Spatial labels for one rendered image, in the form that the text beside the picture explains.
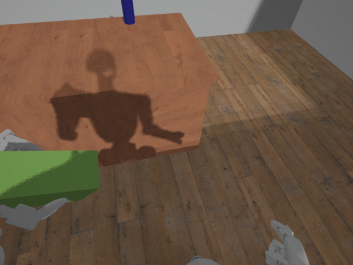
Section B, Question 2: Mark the table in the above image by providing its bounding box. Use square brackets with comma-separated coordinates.
[0, 13, 219, 167]

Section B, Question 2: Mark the robot right hand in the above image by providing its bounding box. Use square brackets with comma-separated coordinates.
[265, 220, 309, 265]

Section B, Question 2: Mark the sponge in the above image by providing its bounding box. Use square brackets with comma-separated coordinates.
[0, 150, 100, 209]

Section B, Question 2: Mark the robot right shin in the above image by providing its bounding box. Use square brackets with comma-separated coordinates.
[189, 256, 202, 263]

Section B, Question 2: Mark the robot left hand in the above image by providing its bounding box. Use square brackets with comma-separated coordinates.
[0, 129, 68, 231]

